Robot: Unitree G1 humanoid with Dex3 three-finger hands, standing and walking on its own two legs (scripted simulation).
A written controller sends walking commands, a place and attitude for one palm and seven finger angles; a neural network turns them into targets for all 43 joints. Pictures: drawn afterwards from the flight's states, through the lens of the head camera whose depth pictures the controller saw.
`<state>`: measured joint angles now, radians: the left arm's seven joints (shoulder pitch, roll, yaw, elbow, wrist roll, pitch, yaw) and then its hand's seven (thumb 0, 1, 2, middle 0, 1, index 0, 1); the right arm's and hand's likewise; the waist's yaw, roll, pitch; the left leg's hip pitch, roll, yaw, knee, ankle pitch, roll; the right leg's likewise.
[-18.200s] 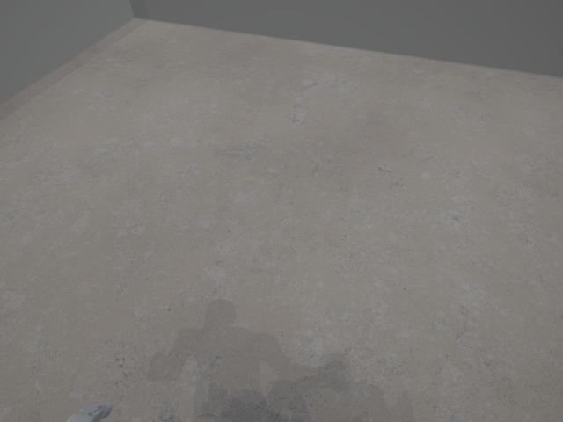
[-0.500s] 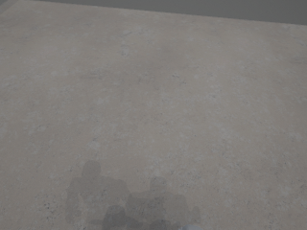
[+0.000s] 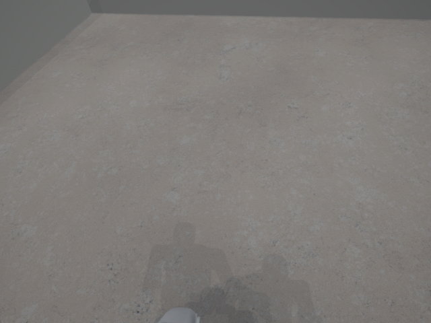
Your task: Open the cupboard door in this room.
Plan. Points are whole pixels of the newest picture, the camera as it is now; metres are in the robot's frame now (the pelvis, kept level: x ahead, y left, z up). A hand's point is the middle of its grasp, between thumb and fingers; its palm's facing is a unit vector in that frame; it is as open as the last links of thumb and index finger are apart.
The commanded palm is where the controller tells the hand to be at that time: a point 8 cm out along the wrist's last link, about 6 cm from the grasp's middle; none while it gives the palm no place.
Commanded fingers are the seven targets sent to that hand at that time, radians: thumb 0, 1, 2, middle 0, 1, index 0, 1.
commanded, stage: turn or walk to find it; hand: left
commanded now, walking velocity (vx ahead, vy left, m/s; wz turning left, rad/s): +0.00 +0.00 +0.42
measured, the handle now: out of the picture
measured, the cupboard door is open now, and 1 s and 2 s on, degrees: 0 0 0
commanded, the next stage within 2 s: stand and wait in 0.66 s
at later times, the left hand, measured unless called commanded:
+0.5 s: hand out of the picture -0.02 +0.27 -0.17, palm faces +0.26 -0.93 -0.24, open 7.4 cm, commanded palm none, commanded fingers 0.00 0.90 0.90 -0.20 -0.30 -0.20 -0.30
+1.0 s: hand out of the picture -0.05 +0.20 -0.15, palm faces +0.44 -0.86 -0.26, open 7.3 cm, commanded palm none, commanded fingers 0.00 0.90 0.90 -0.20 -0.30 -0.20 -0.30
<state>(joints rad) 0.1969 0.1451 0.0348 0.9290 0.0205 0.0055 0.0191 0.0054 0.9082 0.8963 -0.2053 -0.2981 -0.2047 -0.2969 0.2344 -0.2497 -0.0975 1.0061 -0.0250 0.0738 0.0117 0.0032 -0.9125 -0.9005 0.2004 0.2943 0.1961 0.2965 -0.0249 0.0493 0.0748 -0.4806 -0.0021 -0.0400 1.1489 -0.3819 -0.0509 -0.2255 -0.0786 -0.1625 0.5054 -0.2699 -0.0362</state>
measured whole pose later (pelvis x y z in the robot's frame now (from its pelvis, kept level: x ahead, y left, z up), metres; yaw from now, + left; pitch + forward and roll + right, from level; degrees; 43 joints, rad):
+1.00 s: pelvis -0.03 +0.00 +0.00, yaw +26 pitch +0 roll +2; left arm 0.22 0.15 0.04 0.94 0.02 0.00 0.02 0.01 0.91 0.90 -0.21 -0.30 -0.21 -0.30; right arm 0.22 -0.25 -0.09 1.01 -0.02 0.08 0.01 0.00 -0.91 -0.90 0.20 0.29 0.20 0.30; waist -0.02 0.03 0.08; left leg -0.46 0.02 -0.03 1.11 -0.40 -0.07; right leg -0.21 -0.09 -0.20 0.50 -0.28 -0.03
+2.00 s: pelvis -0.04 -0.02 +0.00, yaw +57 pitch -1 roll +3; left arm 0.21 0.16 0.04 0.92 0.02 0.01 0.02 0.01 0.91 0.90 -0.21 -0.30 -0.21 -0.30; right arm 0.23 -0.26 -0.10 1.00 -0.02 0.08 0.02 0.00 -0.91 -0.90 0.20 0.29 0.19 0.30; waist -0.02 0.03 0.08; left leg -0.45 0.03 -0.02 1.08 -0.40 -0.07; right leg -0.22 -0.12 -0.21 0.51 -0.27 -0.03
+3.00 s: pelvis +0.02 +0.21 +0.00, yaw +85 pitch +1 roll +0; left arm 0.39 0.16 0.04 1.09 0.03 -0.08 0.00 0.00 0.92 0.90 -0.20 -0.30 -0.20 -0.30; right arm 0.14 -0.22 -0.07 1.00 -0.03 0.00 0.04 0.00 -0.92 -0.90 0.20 0.29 0.19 0.30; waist 0.03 0.02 0.06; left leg -0.57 0.11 0.07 0.82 -0.16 -0.01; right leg -0.02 -0.10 -0.30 0.34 -0.31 0.03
